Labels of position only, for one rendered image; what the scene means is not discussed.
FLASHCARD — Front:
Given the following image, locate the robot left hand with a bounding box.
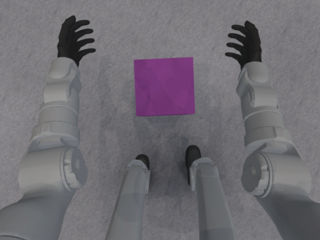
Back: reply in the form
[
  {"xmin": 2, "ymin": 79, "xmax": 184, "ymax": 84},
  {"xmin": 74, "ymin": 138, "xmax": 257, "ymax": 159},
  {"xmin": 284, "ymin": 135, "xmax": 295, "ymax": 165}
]
[{"xmin": 57, "ymin": 15, "xmax": 96, "ymax": 67}]

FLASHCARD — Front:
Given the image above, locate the carton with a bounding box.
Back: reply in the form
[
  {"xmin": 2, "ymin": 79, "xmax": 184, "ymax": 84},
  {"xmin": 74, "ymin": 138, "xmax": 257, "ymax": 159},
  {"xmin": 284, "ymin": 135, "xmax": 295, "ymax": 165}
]
[{"xmin": 134, "ymin": 57, "xmax": 195, "ymax": 117}]

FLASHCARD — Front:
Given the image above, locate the right robot thigh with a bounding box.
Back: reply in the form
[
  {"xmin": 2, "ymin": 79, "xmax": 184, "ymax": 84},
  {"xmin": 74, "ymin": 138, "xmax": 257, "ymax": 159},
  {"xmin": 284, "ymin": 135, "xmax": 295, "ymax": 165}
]
[{"xmin": 189, "ymin": 162, "xmax": 239, "ymax": 240}]

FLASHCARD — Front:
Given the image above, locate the right robot foot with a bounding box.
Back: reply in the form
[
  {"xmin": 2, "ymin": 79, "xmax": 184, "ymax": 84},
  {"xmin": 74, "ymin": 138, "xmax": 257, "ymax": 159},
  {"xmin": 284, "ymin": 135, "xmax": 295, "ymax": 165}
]
[{"xmin": 185, "ymin": 145, "xmax": 201, "ymax": 186}]

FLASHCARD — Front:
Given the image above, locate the right robot forearm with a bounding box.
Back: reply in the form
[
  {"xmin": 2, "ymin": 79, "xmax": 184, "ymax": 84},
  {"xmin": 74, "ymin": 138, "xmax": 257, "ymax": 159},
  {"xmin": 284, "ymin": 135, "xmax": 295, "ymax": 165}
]
[{"xmin": 236, "ymin": 61, "xmax": 312, "ymax": 190}]

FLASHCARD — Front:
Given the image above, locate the robot right hand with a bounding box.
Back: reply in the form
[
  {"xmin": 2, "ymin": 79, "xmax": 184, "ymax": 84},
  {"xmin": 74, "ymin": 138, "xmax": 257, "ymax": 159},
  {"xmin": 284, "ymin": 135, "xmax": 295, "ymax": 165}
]
[{"xmin": 225, "ymin": 20, "xmax": 262, "ymax": 70}]

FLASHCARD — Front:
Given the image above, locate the robot left upper arm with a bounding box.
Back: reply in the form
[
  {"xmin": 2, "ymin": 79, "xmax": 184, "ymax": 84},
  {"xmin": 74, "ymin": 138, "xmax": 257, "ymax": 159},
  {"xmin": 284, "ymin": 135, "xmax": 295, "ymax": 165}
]
[{"xmin": 0, "ymin": 145, "xmax": 88, "ymax": 240}]

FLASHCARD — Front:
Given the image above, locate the left robot forearm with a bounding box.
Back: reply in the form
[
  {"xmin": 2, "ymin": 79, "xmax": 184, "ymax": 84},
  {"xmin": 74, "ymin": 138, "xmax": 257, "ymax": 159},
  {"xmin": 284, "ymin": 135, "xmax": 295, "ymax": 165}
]
[{"xmin": 18, "ymin": 57, "xmax": 82, "ymax": 192}]

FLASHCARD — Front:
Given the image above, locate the robot right upper arm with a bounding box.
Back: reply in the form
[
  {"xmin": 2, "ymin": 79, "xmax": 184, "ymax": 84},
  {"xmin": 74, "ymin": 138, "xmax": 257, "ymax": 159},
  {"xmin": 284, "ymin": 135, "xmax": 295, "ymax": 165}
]
[{"xmin": 241, "ymin": 151, "xmax": 320, "ymax": 240}]

